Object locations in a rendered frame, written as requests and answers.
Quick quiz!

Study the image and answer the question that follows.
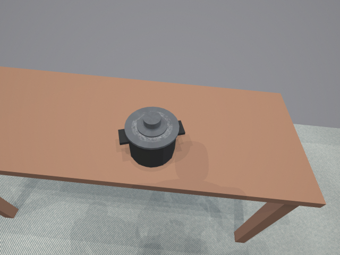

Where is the lid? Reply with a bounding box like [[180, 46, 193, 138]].
[[124, 107, 180, 150]]

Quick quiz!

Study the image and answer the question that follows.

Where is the knob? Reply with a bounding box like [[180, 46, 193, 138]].
[[143, 112, 161, 129]]

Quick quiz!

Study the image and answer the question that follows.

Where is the table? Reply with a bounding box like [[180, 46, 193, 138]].
[[0, 66, 326, 243]]

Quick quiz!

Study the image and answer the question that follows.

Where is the pot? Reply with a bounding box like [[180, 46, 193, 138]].
[[118, 121, 185, 167]]

